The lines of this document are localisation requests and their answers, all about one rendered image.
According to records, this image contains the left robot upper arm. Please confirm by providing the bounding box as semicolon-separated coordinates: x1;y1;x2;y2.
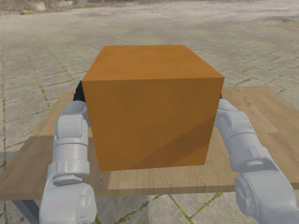
40;183;97;224

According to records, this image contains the robot left forearm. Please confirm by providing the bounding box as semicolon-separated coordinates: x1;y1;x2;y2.
39;100;91;224

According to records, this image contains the table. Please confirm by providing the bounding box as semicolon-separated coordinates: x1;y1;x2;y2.
0;86;299;224

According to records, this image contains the right robot upper arm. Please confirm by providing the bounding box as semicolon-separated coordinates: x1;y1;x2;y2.
234;169;299;224

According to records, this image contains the carton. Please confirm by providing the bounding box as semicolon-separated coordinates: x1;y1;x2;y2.
81;45;225;172

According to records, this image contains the robot left hand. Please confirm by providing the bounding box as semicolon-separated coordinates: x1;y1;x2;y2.
73;81;86;102

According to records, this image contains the robot right forearm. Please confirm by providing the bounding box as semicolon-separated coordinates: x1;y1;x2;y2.
213;99;297;205

